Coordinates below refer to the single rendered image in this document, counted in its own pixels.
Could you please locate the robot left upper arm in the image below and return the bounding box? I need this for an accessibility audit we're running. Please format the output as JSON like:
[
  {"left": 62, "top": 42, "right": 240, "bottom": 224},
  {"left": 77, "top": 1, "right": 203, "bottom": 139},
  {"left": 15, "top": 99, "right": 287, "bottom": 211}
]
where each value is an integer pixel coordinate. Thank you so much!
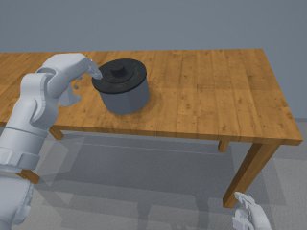
[{"left": 0, "top": 174, "right": 35, "bottom": 230}]

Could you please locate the robot right hand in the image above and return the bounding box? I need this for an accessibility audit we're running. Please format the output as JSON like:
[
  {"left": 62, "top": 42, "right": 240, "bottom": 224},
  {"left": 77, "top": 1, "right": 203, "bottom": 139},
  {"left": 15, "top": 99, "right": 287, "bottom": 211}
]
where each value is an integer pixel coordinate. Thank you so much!
[{"left": 232, "top": 192, "right": 272, "bottom": 230}]

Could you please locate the table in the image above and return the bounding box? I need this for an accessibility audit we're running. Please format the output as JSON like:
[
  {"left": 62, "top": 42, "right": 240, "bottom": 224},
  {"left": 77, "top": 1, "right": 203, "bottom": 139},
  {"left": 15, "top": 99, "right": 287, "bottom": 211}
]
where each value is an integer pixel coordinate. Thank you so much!
[{"left": 0, "top": 49, "right": 303, "bottom": 209}]

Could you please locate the lid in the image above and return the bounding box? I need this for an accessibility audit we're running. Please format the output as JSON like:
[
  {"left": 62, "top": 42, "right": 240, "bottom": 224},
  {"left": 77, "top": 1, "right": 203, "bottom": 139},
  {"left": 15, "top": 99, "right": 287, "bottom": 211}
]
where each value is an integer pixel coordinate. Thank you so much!
[{"left": 91, "top": 58, "right": 147, "bottom": 95}]

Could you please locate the robot left forearm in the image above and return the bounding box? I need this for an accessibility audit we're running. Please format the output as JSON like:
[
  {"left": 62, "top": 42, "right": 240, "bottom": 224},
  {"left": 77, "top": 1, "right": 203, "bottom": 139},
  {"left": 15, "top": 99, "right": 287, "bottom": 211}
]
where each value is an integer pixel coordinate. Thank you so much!
[{"left": 0, "top": 65, "right": 69, "bottom": 173}]

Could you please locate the pot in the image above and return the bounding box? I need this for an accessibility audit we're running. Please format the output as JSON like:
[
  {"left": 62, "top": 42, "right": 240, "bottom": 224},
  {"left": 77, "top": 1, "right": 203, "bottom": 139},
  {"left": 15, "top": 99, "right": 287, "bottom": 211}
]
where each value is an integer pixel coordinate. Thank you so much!
[{"left": 99, "top": 77, "right": 150, "bottom": 115}]

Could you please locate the knob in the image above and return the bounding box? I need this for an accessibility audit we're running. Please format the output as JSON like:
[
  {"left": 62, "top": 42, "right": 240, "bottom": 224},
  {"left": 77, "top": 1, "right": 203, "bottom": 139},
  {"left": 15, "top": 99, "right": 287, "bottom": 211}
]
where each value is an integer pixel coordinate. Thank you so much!
[{"left": 109, "top": 62, "right": 126, "bottom": 75}]

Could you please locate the robot left hand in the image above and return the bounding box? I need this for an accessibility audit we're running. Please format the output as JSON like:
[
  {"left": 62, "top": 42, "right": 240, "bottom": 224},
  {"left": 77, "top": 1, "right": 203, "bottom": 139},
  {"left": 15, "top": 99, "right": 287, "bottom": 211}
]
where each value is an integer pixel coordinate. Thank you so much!
[{"left": 42, "top": 53, "right": 103, "bottom": 106}]

